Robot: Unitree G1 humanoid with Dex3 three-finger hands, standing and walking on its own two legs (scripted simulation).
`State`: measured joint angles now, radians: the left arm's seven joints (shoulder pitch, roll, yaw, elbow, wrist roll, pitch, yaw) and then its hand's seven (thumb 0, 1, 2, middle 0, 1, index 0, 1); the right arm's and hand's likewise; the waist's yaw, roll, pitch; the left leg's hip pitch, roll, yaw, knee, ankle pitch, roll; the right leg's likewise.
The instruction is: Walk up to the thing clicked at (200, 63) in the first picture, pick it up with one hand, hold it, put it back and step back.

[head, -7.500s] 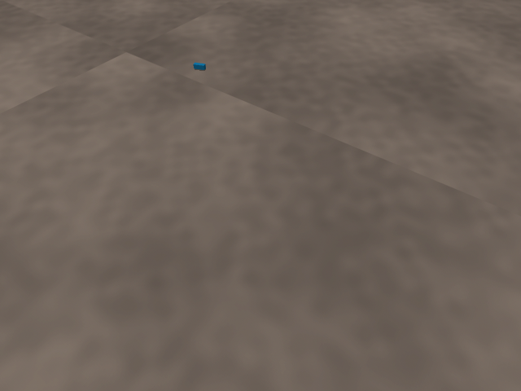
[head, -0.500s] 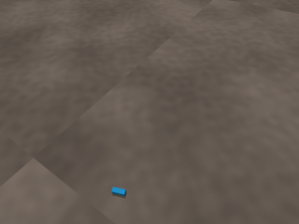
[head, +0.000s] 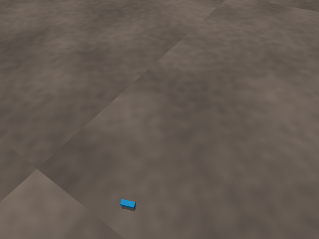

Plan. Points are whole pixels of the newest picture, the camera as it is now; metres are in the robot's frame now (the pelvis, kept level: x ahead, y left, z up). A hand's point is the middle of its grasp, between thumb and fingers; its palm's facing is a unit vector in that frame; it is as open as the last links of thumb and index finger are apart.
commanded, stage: stand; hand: left
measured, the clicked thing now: (128, 204) +0.43 +0.23 -0.77
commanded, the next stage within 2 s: none
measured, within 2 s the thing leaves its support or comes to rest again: neither
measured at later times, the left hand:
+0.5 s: hand out of the picture +0.07 +0.25 -0.16, palm faces -0.03 -0.94 -0.34, open 7.4 cm
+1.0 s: hand out of the picture +0.07 +0.26 -0.16, palm faces -0.03 -0.94 -0.34, open 7.4 cm
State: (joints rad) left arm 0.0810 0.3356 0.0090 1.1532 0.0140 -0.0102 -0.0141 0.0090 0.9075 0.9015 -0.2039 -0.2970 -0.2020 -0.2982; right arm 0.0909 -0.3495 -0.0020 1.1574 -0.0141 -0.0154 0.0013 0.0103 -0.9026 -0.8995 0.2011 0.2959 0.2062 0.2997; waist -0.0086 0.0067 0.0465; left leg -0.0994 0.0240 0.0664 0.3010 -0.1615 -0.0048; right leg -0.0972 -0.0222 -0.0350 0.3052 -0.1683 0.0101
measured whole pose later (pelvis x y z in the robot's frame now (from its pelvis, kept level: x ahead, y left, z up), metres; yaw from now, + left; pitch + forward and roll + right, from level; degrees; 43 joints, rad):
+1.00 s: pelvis +0.00 +0.01 +0.00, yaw +1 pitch -2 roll +0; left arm 0.12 0.35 0.00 1.14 0.02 -0.01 -0.01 0.01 0.91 0.90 -0.20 -0.30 -0.20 -0.30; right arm 0.11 -0.35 0.00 1.15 -0.02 -0.01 0.01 0.01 -0.90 -0.90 0.20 0.30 0.21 0.30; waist 0.00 0.00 0.04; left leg -0.10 0.01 0.06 0.30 -0.17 0.01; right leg -0.10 -0.04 -0.04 0.31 -0.17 0.02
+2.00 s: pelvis +0.01 +0.01 +0.00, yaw +1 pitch -2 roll +0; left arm 0.12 0.35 0.00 1.13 0.02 -0.01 -0.01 0.01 0.91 0.90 -0.20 -0.30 -0.20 -0.30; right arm 0.11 -0.35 0.00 1.14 -0.02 -0.01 0.01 0.01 -0.90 -0.90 0.20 0.30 0.21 0.30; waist 0.00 0.00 0.04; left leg -0.09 0.01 0.05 0.30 -0.17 0.01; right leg -0.08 -0.04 -0.05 0.30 -0.18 0.02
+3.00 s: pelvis +0.01 +0.01 +0.00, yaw +1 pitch -2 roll +0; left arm 0.12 0.35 0.00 1.12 0.02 -0.01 -0.01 0.01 0.91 0.90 -0.20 -0.30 -0.20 -0.30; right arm 0.11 -0.35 0.00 1.13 -0.01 -0.01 0.00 0.01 -0.90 -0.90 0.20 0.30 0.21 0.30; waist 0.00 0.00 0.04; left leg -0.09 0.00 0.05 0.30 -0.18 0.01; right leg -0.07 -0.04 -0.05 0.30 -0.19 0.02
